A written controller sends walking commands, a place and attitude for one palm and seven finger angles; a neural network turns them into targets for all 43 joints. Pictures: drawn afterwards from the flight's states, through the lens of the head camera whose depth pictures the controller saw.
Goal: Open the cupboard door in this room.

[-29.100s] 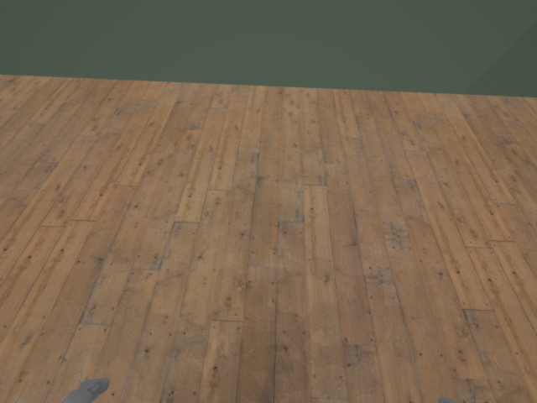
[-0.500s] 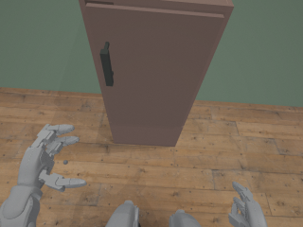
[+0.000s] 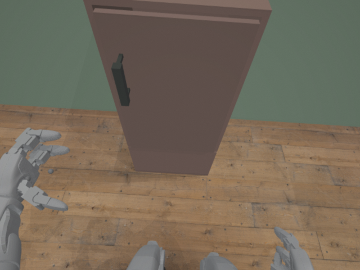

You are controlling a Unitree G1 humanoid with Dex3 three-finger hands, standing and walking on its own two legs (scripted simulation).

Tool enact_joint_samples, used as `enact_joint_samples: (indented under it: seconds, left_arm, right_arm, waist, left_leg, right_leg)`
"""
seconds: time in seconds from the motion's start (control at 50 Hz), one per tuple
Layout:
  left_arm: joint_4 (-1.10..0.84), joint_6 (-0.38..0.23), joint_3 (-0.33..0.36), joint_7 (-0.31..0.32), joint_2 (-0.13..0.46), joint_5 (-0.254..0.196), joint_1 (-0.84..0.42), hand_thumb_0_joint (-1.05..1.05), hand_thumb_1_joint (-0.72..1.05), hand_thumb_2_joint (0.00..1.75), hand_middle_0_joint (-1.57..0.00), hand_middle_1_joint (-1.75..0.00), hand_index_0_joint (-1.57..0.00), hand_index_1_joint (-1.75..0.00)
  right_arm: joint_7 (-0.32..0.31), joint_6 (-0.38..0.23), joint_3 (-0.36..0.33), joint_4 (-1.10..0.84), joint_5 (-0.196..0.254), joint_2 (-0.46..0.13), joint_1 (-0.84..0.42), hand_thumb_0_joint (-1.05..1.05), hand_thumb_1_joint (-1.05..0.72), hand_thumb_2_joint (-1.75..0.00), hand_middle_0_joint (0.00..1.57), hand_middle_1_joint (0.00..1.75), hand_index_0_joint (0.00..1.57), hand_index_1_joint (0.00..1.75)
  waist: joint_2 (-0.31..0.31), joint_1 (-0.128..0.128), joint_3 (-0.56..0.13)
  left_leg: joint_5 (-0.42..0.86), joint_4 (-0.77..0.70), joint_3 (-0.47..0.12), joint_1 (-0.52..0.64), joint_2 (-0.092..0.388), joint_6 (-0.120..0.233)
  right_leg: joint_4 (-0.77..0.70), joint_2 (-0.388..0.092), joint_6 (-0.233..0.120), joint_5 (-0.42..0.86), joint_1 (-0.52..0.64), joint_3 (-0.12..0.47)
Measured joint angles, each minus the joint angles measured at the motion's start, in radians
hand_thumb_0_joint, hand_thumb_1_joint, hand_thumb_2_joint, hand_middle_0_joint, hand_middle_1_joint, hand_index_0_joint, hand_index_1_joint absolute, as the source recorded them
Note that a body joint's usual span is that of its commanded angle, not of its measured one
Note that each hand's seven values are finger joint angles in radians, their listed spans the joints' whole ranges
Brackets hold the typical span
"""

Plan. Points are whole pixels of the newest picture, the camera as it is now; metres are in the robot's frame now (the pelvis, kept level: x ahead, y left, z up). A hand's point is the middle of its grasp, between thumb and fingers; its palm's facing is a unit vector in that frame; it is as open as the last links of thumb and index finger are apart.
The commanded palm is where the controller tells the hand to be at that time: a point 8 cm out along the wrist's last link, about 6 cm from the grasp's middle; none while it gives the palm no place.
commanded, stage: raise the hand with hooked fingers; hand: left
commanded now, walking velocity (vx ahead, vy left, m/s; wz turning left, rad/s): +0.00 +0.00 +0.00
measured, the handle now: (123, 80) +0.57 +0.20 +0.04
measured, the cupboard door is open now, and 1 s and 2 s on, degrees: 0 0 0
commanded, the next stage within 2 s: move the hooked fingers beside the handle in 0.44 s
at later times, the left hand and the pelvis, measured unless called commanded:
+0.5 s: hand (62, 172) +0.29 +0.26 +0.05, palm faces +0.03 -1.00 -0.04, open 14.0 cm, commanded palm +0.26 +0.31 +0.05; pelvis +0.00 -0.01 +0.00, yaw -1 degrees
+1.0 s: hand (75, 144) +0.36 +0.26 +0.04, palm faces +0.01 -1.00 -0.01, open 14.0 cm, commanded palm +0.34 +0.30 +0.04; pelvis +0.00 +0.00 -0.01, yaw -1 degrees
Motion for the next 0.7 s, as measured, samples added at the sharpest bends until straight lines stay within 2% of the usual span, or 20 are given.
enact_joint_samples:
  seconds: [0.1, 0.24, 0.42, 0.54, 0.7]
  left_arm:
    - [-0.006, 0.014, -0.015, -0.033, -0.013, -0.007, 0.023, -0.01, -0.50, 0.30, -0.30, -1.20, -0.30, -1.20]
    - [-0.007, -0.031, 0.003, 0.005, -0.039, -0.009, 0.024, -0.01, -0.50, 0.30, -0.30, -1.20, -0.30, -1.20]
    - [-0.013, -0.027, -0.017, -0.002, -0.037, -0.002, 0.040, -0.01, -0.50, 0.30, -0.30, -1.20, -0.30, -1.20]
    - [0.020, -0.038, -0.001, 0.001, -0.038, -0.012, 0.011, -0.01, -0.50, 0.30, -0.30, -1.20, -0.30, -1.20]
    - [0.072, -0.035, -0.029, -0.010, -0.038, 0.012, -0.071, -0.01, -0.50, 0.30, -0.30, -1.20, -0.30, -1.21]
  right_arm:
    - [0.006, -0.005, -0.014, -0.004, 0.002, -0.010, 0.014, 0.02, -0.91, -0.90, 0.21, 0.30, 0.20, 0.30]
    - [0.013, -0.003, -0.019, -0.010, -0.001, -0.007, 0.013, 0.02, -0.91, -0.90, 0.20, 0.30, 0.20, 0.30]
    - [0.011, 0.007, -0.009, -0.017, 0.005, 0.004, -0.002, 0.02, -0.91, -0.90, 0.20, 0.30, 0.20, 0.30]
    - [0.007, 0.006, -0.002, -0.015, 0.005, 0.008, -0.008, 0.01, -0.91, -0.90, 0.20, 0.30, 0.20, 0.30]
    - [-0.004, -0.001, 0.000, 0.000, 0.005, 0.000, -0.015, 0.01, -0.91, -0.90, 0.20, 0.30, 0.20, 0.30]
  waist:
    - [0.000, -0.009, -0.006]
    - [-0.013, -0.015, -0.008]
    - [-0.001, -0.010, -0.010]
    - [0.000, -0.002, -0.011]
    - [0.000, 0.002, -0.006]
  left_leg:
    - [0.000, -0.009, 0.007, 0.006, 0.007, -0.005]
    - [-0.008, 0.006, 0.009, 0.001, 0.015, -0.014]
    - [-0.005, 0.000, 0.009, 0.010, 0.015, -0.015]
    - [-0.006, 0.006, 0.008, 0.003, 0.012, -0.014]
    - [-0.008, 0.024, 0.002, -0.020, 0.005, -0.008]
  right_leg:
    - [-0.004, 0.007, -0.005, 0.002, -0.001, 0.009]
    - [0.017, 0.014, -0.014, -0.008, -0.011, 0.011]
    - [0.013, 0.014, -0.014, -0.006, -0.003, 0.011]
    - [0.020, 0.011, -0.014, -0.008, -0.009, 0.009]
    - [0.033, 0.005, -0.008, -0.012, -0.026, 0.003]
